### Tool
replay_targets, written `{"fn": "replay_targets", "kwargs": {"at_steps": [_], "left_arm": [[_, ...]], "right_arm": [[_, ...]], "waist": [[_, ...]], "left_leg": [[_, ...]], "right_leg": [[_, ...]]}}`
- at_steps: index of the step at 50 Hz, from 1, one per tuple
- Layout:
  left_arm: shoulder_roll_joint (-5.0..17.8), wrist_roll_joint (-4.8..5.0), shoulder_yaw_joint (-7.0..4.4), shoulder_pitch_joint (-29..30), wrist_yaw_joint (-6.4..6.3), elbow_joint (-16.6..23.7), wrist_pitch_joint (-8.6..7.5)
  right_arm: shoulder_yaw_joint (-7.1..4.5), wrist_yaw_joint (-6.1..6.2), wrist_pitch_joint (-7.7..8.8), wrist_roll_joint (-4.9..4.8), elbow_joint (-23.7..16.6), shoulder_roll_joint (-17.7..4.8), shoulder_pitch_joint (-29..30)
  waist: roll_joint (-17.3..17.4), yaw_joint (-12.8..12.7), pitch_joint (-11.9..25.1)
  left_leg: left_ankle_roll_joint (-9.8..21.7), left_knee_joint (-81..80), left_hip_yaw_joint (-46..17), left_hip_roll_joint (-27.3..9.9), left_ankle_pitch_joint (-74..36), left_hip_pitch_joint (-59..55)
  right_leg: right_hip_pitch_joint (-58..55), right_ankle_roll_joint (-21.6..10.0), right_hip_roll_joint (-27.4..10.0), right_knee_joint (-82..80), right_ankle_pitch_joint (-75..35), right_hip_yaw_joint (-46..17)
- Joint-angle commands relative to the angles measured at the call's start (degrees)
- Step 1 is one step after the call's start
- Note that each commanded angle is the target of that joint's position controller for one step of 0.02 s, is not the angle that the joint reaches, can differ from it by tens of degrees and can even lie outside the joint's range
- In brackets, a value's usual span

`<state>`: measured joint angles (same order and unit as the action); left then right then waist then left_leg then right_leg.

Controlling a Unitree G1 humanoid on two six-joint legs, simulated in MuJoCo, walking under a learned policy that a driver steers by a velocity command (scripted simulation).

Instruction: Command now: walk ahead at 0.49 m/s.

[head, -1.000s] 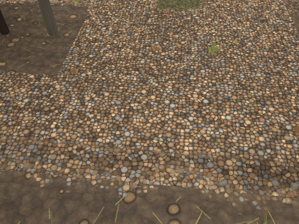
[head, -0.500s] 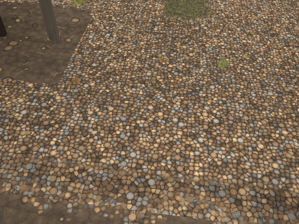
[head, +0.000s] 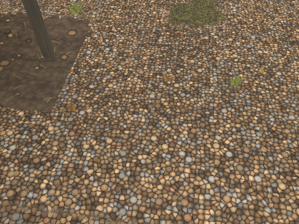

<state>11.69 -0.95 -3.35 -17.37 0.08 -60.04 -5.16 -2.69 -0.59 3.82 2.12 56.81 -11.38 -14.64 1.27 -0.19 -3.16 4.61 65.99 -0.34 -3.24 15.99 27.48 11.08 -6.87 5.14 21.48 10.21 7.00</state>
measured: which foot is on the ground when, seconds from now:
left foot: up 0.00-0.34, down 0.36-0.92, up 0.94-1.00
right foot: down 0.00-0.36, up 0.38-0.88, down 0.90-1.00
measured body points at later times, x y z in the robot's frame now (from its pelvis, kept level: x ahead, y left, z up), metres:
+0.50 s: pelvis +0.29 +0.05 +0.00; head +0.32 +0.06 +0.45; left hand +0.29 +0.29 -0.16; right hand +0.36 -0.20 -0.14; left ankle +0.33 +0.11 -0.74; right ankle +0.18 -0.07 -0.64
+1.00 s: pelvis +0.55 -0.02 -0.02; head +0.58 -0.03 +0.43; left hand +0.74 +0.19 -0.15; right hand +0.48 -0.26 -0.16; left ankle +0.43 +0.13 -0.63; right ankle +0.59 -0.07 -0.74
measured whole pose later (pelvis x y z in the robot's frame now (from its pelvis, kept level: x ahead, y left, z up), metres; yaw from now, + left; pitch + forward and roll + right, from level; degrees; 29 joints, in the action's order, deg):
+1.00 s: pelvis +0.55 -0.02 -0.02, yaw -20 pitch +0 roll +0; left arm 13.4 -1.5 -4.6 -8.3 1.0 -50.8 -1.6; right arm -3.1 0.4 4.4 0.7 54.4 -11.4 -18.7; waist 0.3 0.5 -4.0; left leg 1.0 71.0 4.8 -3.2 22.6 15.9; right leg 20.8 -8.8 6.1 33.0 12.2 6.4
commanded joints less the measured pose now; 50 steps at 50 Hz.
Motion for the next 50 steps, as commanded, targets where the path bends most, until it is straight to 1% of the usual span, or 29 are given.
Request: {"fn": "replay_targets", "kwargs": {"at_steps": [1,4,7,12,14,15,16,17,18,19,20,21,22,23,24,25,26,29,34,38,41,43,44,45,46,47,48,49,50], "left_arm": [[4.5,0.16,-0.23,-3.9,-0.25,1.0,-1.56],[4.4,0.35,0.16,-7.0,-0.14,0.7,-1.35],[4.2,0.44,0.5,-10.3,-0.23,0.1,-1.32],[4.7,-0.26,0.6,-14.6,-0.95,-1.5,-1.02],[5.5,-0.58,0.41,-13.5,-1.31,-1.6,-0.88],[6.1,-0.64,0.25,-12.5,-1.47,-1.5,-0.86],[6.7,-0.7,0.08,-11.7,-1.51,-1.5,-0.73],[6.8,-0.36,0.06,-10.5,-1.4,-1.2,-0.49],[5.0,0.43,0.68,-10.2,-1.12,0.3,-0.57],[-1.5,3.09,1.95,-17.6,-0.48,1.3,-0.32],[5.3,1.5,0.07,-13.7,-0.83,0.6,0.05],[5.2,1.03,-0.22,-8.3,-0.73,2.6,0.01],[4.1,0.86,-0.13,-5.8,-0.57,3.0,-0.08],[3.3,0.21,-0.37,-5.3,-0.39,2.8,0.52],[2.1,-0.52,-0.32,-6.8,0.08,2.6,1.43],[1.1,-0.8,-0.35,-7.4,0.45,2.6,2.21],[0.8,-0.9,-0.43,-6.8,0.7,3.0,2.8],[0.8,-0.88,-0.59,-1.0,1.39,5.5,3.88],[0.4,-0.42,0.09,10.0,2.3,9.9,3.76],[0.3,-0.68,0.7,17.0,2.67,13.1,3.61],[1.5,-0.94,0.18,16.2,2.64,13.7,3.58],[3.1,-1.1,-0.69,10.3,2.28,12.4,3.65],[4.4,-1.17,-1.41,5.2,2.07,10.9,3.44],[6.3,-1.64,-2.49,-2.3,1.62,8.7,2.97],[11.7,-2.17,-4.17,-7.3,0.91,7.9,2.73],[16.7,-1.36,-5.15,-4.7,0.92,9.5,3.29],[15.0,-0.2,-4.72,-4.6,0.58,9.3,4.0],[12.5,0.13,-4.0,-1.6,0.16,9.2,3.92],[9.9,0.16,-3.32,0.8,0.1,9.3,3.55]], "right_arm": [[-0.35,-0.66,-1.37,0.38,-1.6,-1.5,-3.6],[-0.27,-1.04,-1.54,-0.06,-4.8,-2.1,5.1],[0.33,-1.22,-1.3,-0.73,-7.0,-1.3,11.7],[0.46,-1.03,-0.73,-0.9,-9.6,-1.9,18.4],[0.11,-0.82,-0.25,-0.87,-9.9,-2.7,17.4],[-0.26,-0.52,0.02,-0.82,-9.2,-3.3,14.6],[-0.87,-0.1,0.35,-0.76,-7.4,-4.3,8.9],[-1.66,0.39,0.87,-0.41,-4.2,-5.5,-0.6],[-2.91,1.05,1.41,1.14,-2.1,-9.3,-10.4],[-4.43,0.9,1.24,1.9,-1.8,-15.1,-14.5],[-4.01,0.38,0.26,-0.3,-2.4,-12.0,-10.3],[-2.96,0.23,0.36,-0.86,-3.5,-8.9,-3.2],[-2.08,0.01,0.95,-0.65,-3.7,-5.5,-0.1],[-1.55,0.23,1.45,-0.6,-3.1,-3.7,0.3],[-0.98,0.63,1.75,-0.85,-2.3,-2.1,-0.2],[-0.91,0.83,2.24,-0.86,-1.6,-2.2,-1.6],[-0.98,0.95,2.74,-1.04,-1.2,-2.7,-3.0],[-1.27,1.21,3.37,-1.19,-0.8,-4.4,-5.4],[-0.83,1.57,3.32,-1.11,-0.2,-4.2,-8.8],[-1.02,2.36,2.89,-1.07,1.1,-5.6,-12.9],[-1.35,3.01,2.1,-0.84,1.3,-7.1,-13.0],[-1.9,3.31,1.33,-0.56,0.9,-8.8,-11.6],[-2.19,3.14,0.8,-0.55,0.3,-9.7,-11.0],[-2.36,2.68,0.45,-0.83,-0.6,-10.2,-9.9],[-1.87,2.24,0.54,-0.93,-2.7,-7.8,-9.6],[-1.41,0.94,1.0,-1.99,-7.6,-4.2,-9.4],[-1.84,0.65,1.66,-1.23,-8.9,-7.6,-1.7],[-1.57,0.36,2.5,-1.85,-10.0,-7.2,0.1],[-1.65,0.61,2.74,-1.75,-9.1,-7.1,-1.1]], "waist": [[-2.9,2.2,-1.3],[-3.4,0.4,-2.7],[-4.3,-1.6,-2.9],[-5.2,-3.6,-3.3],[-5.5,-2.1,-2.8],[-5.9,-0.5,-1.3],[-6.2,1.9,1.7],[-4.9,6.0,6.4],[-1.6,9.3,12.5],[11.8,6.6,20.9],[2.4,6.1,18.7],[1.3,3.6,9.1],[-0.8,2.4,4.5],[-0.3,1.0,1.9],[0.9,-0.6,1.1],[2.1,-1.0,1.1],[1.6,-1.5,0.7],[1.9,-1.5,-0.6],[2.4,0.4,-2.7],[2.5,2.3,-3.5],[3.7,0.8,-1.9],[5.3,-2.2,1.7],[5.4,-4.1,4.7],[3.1,-7.9,8.6],[-3.7,-9.5,13.6],[-15.0,-5.0,16.5],[-3.7,-6.4,11.7],[-2.3,-4.5,6.0],[2.2,-1.6,2.5]], "left_leg": [[-1.5,-3.9,0.1,-2.9,-4.4,5.1],[-2.8,-13.0,2.1,-3.3,-11.1,9.5],[-3.1,-23.0,4.3,-1.8,-16.0,8.3],[-1.2,-31.3,5.6,0.5,-14.8,9.0],[0.6,-33.7,5.9,1.8,-10.6,5.9],[1.6,-34.8,6.5,3.4,-8.0,1.5],[2.8,-36.2,7.0,5.3,-6.5,-5.1],[4.2,-40.1,7.2,6.1,-9.5,-16.3],[6.9,-40.5,-3.1,-3.7,-6.5,-32.3],[15.7,-44.8,-31.7,-22.5,-3.4,-49.5],[14.5,-49.7,-35.8,-21.0,1.5,-44.1],[12.0,-51.7,-25.6,-19.0,1.6,-34.6],[9.7,-54.1,-19.2,-16.5,-3.0,-27.5],[7.3,-55.3,-13.7,-14.1,-6.8,-23.0],[5.2,-56.6,-8.9,-12.0,-8.6,-19.5],[5.0,-56.9,-7.1,-11.9,-11.2,-18.2],[4.8,-57.2,-5.1,-11.5,-14.3,-18.2],[3.6,-58.1,0.9,-10.6,-19.2,-19.6],[1.8,-58.1,8.3,-8.5,-25.9,-22.1],[1.7,-56.4,11.6,-10.5,-33.0,-28.5],[1.4,-49.8,14.4,-11.8,-50.7,-33.7],[1.6,-39.4,15.6,-12.4,-63.2,-35.4],[1.7,-30.6,15.6,-12.6,-62.7,-34.5],[0.5,-17.6,16.3,-11.8,-53.8,-28.6],[-1.1,0.5,16.0,-8.7,-24.9,-14.8],[-4.2,19.7,8.6,5.7,16.7,9.4],[-3.5,19.0,-1.1,1.7,10.9,16.3],[-3.1,14.7,-1.2,-0.6,5.0,16.8],[-3.3,8.9,-1.1,-2.5,2.3,13.3]], "right_leg": [[0.0,-6.3,-16.3,-14.5,-9.7,-14.7],[-2.8,-5.1,-14.6,-15.4,-14.5,-11.7],[-5.6,-3.6,-13.6,-14.7,-20.4,-9.3],[-15.9,-4.1,-16.3,-11.4,-28.0,-9.1],[-18.5,-3.9,-17.4,-7.9,-36.5,-8.5],[-18.9,-3.3,-17.5,-4.1,-44.4,-7.8],[-19.0,-2.6,-17.1,2.3,-50.5,-7.3],[-15.9,-1.6,-15.4,12.7,-49.1,-5.6],[-3.5,-0.7,-13.2,27.7,-32.0,-5.0],[18.2,2.0,-2.5,51.3,11.7,-1.7],[22.9,1.0,-3.3,56.7,16.8,-9.6],[24.7,0.8,-6.3,55.0,11.6,-10.3],[23.3,0.7,-8.4,51.8,8.0,-10.3],[21.2,0.9,-9.5,49.1,6.5,-10.3],[18.5,1.3,-10.3,47.1,5.5,-10.2],[17.2,1.6,-10.2,46.5,5.2,-9.8],[18.0,1.9,-10.3,46.1,4.6,-9.5],[24.2,2.6,-11.1,43.2,-0.8,-8.2],[26.8,3.3,-10.3,28.6,-10.0,-4.6],[25.3,1.7,-8.6,18.2,-9.9,0.2],[21.1,-1.2,-5.4,15.3,-3.8,2.6],[14.4,-3.9,-1.8,14.8,2.4,4.0],[8.7,-5.3,-0.1,12.8,4.3,3.8],[-2.4,-7.2,0.3,7.1,2.7,1.4],[-15.4,-10.8,-12.1,5.2,7.0,-14.9],[-27.8,-20.8,-25.7,-3.5,5.0,-49.1],[-24.8,-18.4,-24.2,-6.5,4.7,-44.2],[-18.3,-16.0,-23.0,-7.2,0.8,-37.0],[-11.7,-13.1,-20.2,-8.0,-7.3,-31.7]]}}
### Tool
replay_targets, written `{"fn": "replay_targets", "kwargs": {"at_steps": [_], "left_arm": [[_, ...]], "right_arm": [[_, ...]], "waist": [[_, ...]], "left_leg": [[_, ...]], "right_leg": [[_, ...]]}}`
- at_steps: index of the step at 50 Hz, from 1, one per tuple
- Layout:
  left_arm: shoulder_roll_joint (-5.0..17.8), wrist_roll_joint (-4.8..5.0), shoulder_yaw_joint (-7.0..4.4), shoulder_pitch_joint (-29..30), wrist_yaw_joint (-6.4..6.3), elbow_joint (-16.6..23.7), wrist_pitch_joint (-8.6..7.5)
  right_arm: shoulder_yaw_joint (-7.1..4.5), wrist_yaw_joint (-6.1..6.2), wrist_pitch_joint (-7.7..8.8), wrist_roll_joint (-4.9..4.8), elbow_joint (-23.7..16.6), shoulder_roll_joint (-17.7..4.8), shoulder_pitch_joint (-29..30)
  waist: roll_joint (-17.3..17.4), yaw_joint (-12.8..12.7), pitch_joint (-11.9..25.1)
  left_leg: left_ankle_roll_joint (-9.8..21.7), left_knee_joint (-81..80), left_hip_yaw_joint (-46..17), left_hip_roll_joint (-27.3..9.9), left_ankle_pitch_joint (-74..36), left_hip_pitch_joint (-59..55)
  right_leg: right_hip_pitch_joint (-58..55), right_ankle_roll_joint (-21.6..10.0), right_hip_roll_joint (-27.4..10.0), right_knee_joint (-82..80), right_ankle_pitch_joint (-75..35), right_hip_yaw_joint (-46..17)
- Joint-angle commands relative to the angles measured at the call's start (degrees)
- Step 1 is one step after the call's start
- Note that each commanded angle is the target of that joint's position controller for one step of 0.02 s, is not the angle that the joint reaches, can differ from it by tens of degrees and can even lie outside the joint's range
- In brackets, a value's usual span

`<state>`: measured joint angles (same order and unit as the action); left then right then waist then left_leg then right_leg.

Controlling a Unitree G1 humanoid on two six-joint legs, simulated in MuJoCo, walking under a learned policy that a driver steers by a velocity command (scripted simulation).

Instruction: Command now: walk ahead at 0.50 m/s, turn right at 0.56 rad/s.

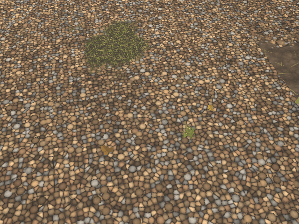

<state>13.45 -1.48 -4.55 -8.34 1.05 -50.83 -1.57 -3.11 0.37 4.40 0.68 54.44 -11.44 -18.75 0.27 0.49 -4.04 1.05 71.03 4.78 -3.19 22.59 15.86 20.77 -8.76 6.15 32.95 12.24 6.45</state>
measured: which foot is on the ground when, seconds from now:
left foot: up 0.00-0.44, down 0.46-0.98, up 1.00-1.00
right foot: down 0.00-0.48, up 0.50-0.94, down 0.96-1.00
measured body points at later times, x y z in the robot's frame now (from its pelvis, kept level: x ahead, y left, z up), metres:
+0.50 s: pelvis +0.29 +0.02 +0.00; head +0.32 +0.02 +0.45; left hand +0.30 +0.30 -0.14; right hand +0.44 -0.25 -0.10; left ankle +0.41 +0.08 -0.72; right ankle +0.07 -0.03 -0.68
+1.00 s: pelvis +0.51 -0.04 +0.01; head +0.54 -0.06 +0.45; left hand +0.72 +0.14 -0.11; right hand +0.43 -0.27 -0.14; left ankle +0.41 +0.08 -0.70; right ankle +0.59 -0.14 -0.72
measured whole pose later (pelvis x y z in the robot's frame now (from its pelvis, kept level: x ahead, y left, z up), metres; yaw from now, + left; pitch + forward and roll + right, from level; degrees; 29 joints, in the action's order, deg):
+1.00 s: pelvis +0.51 -0.04 +0.01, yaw -13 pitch +0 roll +1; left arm 10.9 -2.1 -0.2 -5.3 -0.1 -49.0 -4.5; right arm -1.1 0.6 3.5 -0.7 55.5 -11.7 -22.1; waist 0.2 3.0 -3.8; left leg 2.3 36.8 2.1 2.5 26.4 6.2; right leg 23.4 -4.2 1.1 29.3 5.8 3.2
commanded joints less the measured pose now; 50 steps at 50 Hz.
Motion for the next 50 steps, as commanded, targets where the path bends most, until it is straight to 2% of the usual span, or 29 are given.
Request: {"fn": "replay_targets", "kwargs": {"at_steps": [1,2,4,6,11,17,18,20,21,22,23,24,25,26,27,28,30,32,35,37,39,40,43,45,46,47,48,49,50], "left_arm": [[6.4,1.31,-1.54,-5.7,-1.06,0.6,-0.5],[6.4,1.49,-1.28,-5.4,-1.26,1.0,-1.15],[6.8,2.03,-1.15,-7.9,-1.18,0.3,-2.41],[8.4,1.77,-1.42,-10.2,-1.25,0.2,-2.72],[8.8,1.62,-1.31,-16.8,-1.14,0.1,-2.27],[7.8,0.77,-0.3,-21.6,-2.0,-1.1,-2.57],[8.2,0.58,-0.29,-21.4,-2.19,-1.1,-2.67],[9.6,0.41,-0.38,-18.7,-2.45,-0.7,-3.02],[10.4,0.28,-0.52,-17.7,-2.44,-0.6,-3.22],[10.9,0.08,-0.58,-16.9,-2.15,-0.8,-3.29],[10.1,0.4,-0.3,-16.4,-1.85,-0.3,-3.52],[4.3,2.2,0.92,-22.9,-1.41,1.1,-3.6],[6.1,2.19,0.65,-25.3,-1.51,0.1,-3.36],[8.1,0.45,0.33,-20.3,-1.62,0.4,-2.89],[7.6,0.0,0.54,-15.4,-1.1,1.5,-2.95],[6.5,0.06,0.74,-13.4,-0.65,2.1,-2.77],[5.2,-0.73,1.11,-14.3,0.12,2.0,-1.6],[4.4,-0.95,1.35,-14.2,0.56,2.0,-1.06],[4.0,-0.99,1.8,-7.0,0.95,4.3,-0.82],[3.0,-0.76,2.32,-2.7,0.85,5.6,-0.92],[1.2,-0.33,3.19,-0.1,0.68,6.0,-1.19],[0.8,-0.1,3.45,1.1,0.55,6.1,-1.29],[1.6,0.13,3.5,2.4,-0.21,5.6,-1.52],[2.7,-0.13,3.2,0.7,-0.77,4.8,-1.88],[3.3,-0.32,2.9,-2.3,-1.09,3.4,-2.26],[3.7,-0.84,2.64,-6.9,-1.41,1.6,-3.05],[6.9,-1.64,1.99,-11.6,-1.84,0.2,-3.94],[10.0,-1.92,1.26,-15.5,-1.96,-0.2,-3.67],[7.2,1.06,1.73,-15.0,-1.65,-0.3,-2.77]], "right_arm": [[-1.29,-0.22,1.16,0.83,-6.3,-6.8,2.7],[-1.03,-0.39,-0.05,1.68,-6.3,-5.8,0.0],[-1.03,-0.68,-1.78,2.29,-7.2,-5.5,1.2],[-0.96,-1.08,-2.42,2.2,-8.8,-5.7,5.5],[-0.57,-1.53,-2.83,1.79,-13.2,-6.2,16.4],[0.78,-2.36,-1.71,1.22,-16.7,-5.5,25.1],[0.79,-2.37,-1.43,1.08,-17.1,-5.9,25.3],[0.34,-2.04,-0.92,0.93,-16.2,-7.4,20.4],[-0.24,-1.53,-0.69,0.79,-14.6,-8.8,15.3],[-0.88,-0.84,-0.28,0.59,-12.2,-10.0,7.4],[-1.53,-0.02,0.28,1.33,-10.2,-11.6,-1.3],[-3.03,0.43,0.45,2.97,-10.0,-18.1,-7.7],[-3.23,-0.44,-0.59,1.78,-8.7,-16.8,-6.6],[-2.28,-0.84,-0.93,0.59,-9.9,-12.6,0.0],[-1.28,-1.1,-0.8,0.35,-10.5,-8.8,4.2],[-0.76,-1.11,-0.48,0.73,-9.8,-7.4,5.0],[-0.29,-0.94,0.34,0.48,-7.9,-6.7,3.8],[-0.46,-1.2,1.32,-0.01,-6.4,-7.4,1.3],[-0.65,-1.32,1.61,-0.24,-4.8,-8.3,-1.7],[-0.27,-1.29,1.49,-0.31,-3.9,-7.7,-3.0],[-0.04,-1.23,1.43,-0.35,-3.0,-7.8,-4.1],[0.02,-1.12,1.35,-0.34,-2.5,-8.1,-5.1],[0.28,-0.65,0.7,-0.13,-1.2,-8.1,-6.8],[0.3,-0.18,0.24,-0.01,-0.9,-8.2,-5.8],[0.28,0.1,0.07,-0.17,-0.8,-8.3,-5.0],[0.31,0.25,-0.14,-0.64,-0.7,-8.4,-4.3],[0.65,0.46,0.1,-0.92,-1.4,-7.5,-5.8],[1.97,0.67,-0.13,-2.29,-1.4,-2.4,-13.5],[1.44,1.05,-1.74,-2.7,0.9,-4.0,-15.1]], "waist": [[4.7,-0.2,2.6],[1.0,1.2,3.8],[0.5,1.6,3.6],[-0.1,0.6,2.7],[-3.0,-3.4,2.1],[-4.4,-6.7,0.6],[-4.6,-6.3,0.4],[-5.2,-3.0,1.2],[-5.7,-0.9,3.4],[-4.6,2.7,7.3],[-2.7,6.7,12.5],[9.0,5.0,22.1],[13.4,3.5,23.4],[4.7,1.3,12.0],[0.2,0.8,6.3],[0.4,-0.1,3.0],[3.5,-2.0,2.4],[4.0,-2.5,2.8],[3.5,-1.5,1.0],[3.0,-0.9,-0.3],[3.8,-0.3,1.0],[4.4,0.4,2.0],[5.8,1.3,3.5],[6.1,0.3,3.7],[5.5,-1.1,4.2],[3.1,-3.5,5.7],[-0.8,-4.1,10.2],[-10.3,-2.1,19.1],[-10.8,-3.0,24.4]], "left_leg": [[-0.1,0.5,-6.4,-3.7,-5.5,21.1],[-1.1,-1.7,-6.5,-3.9,-5.6,17.5],[-2.9,-4.8,-5.7,-4.0,-5.2,17.0],[-4.0,-9.4,-4.6,-3.9,-9.0,19.5],[-4.4,-20.9,-4.2,-2.4,-18.3,26.0],[-1.3,-34.3,-2.1,0.5,-22.7,24.1],[-0.3,-36.2,-2.2,1.0,-22.1,22.4],[2.1,-40.1,-2.1,2.8,-18.6,13.8],[3.2,-40.7,-1.6,4.8,-15.9,7.4],[4.4,-43.5,-1.1,6.1,-16.0,-1.1],[6.2,-44.6,-5.5,1.1,-16.5,-14.3],[12.7,-44.0,-28.8,-15.6,-12.8,-31.8],[17.1,-53.7,-48.3,-21.5,-10.1,-32.9],[15.9,-55.6,-42.1,-19.1,-2.1,-22.8],[14.5,-57.2,-33.8,-16.4,-2.6,-15.0],[12.8,-59.0,-27.7,-13.5,-7.3,-10.1],[10.8,-61.1,-20.3,-9.8,-14.1,-5.3],[11.2,-62.1,-17.0,-9.0,-20.4,-5.5],[11.7,-64.7,-13.5,-8.2,-22.4,-7.3],[10.8,-63.2,-9.4,-6.6,-37.2,-7.9],[8.9,-59.9,-4.9,-4.7,-51.4,-7.6],[8.2,-58.7,-3.9,-4.4,-54.4,-8.4],[7.3,-55.0,-4.5,-5.3,-55.4,-12.6],[7.0,-51.3,-6.2,-6.7,-55.0,-14.3],[6.3,-48.0,-7.0,-6.7,-54.6,-15.1],[5.1,-41.8,-6.2,-5.1,-51.4,-14.5],[3.3,-34.3,-5.0,-2.8,-39.2,-9.1],[1.7,-20.0,-2.6,2.3,-4.6,0.8],[1.1,-12.3,-5.4,6.2,15.1,2.9]], "right_leg": [[-17.2,-8.0,-16.9,-20.0,-13.6,-25.5],[-14.5,-8.7,-16.7,-20.2,-19.1,-23.4],[-12.6,-8.8,-14.6,-20.1,-25.4,-21.1],[-12.4,-7.4,-12.7,-20.8,-25.5,-20.1],[-18.5,-4.1,-11.8,-20.5,-26.1,-21.5],[-25.8,-3.0,-13.4,-19.0,-32.5,-21.1],[-26.6,-2.8,-14.2,-18.5,-34.2,-21.4],[-26.0,-1.1,-14.9,-15.4,-43.0,-20.4],[-25.9,-0.3,-14.6,-10.8,-51.0,-19.9],[-25.6,0.5,-12.9,-1.8,-54.1,-18.4],[-18.3,1.1,-10.8,10.2,-44.1,-17.0],[-2.7,3.5,-3.6,31.2,-15.9,-13.3],[8.2,4.0,2.3,42.0,17.1,-12.1],[12.4,3.6,-2.2,44.5,12.4,-14.0],[12.4,3.6,-4.5,41.2,8.2,-13.6],[11.4,3.5,-6.2,38.1,6.7,-12.9],[7.6,4.3,-7.9,33.8,5.3,-11.7],[8.4,5.1,-8.6,31.8,3.9,-10.1],[14.7,6.7,-11.1,26.0,-1.5,-7.7],[14.9,7.9,-11.1,18.8,-4.6,-5.6],[10.0,8.3,-9.4,11.1,-8.0,-3.3],[8.0,8.2,-8.4,8.3,-9.8,-2.5],[4.9,7.4,-6.5,3.1,-11.4,-2.7],[1.9,6.1,-5.9,-0.2,-8.7,-3.7],[-1.4,5.2,-5.3,-3.9,-9.1,-4.1],[-7.7,4.3,-5.3,-10.6,-15.3,-4.3],[-18.4,3.0,-12.1,-8.8,-36.3,-9.6],[-32.8,-5.3,-27.9,-3.1,-64.3,-22.8],[-31.7,-11.7,-30.9,-5.0,-64.8,-29.0]]}}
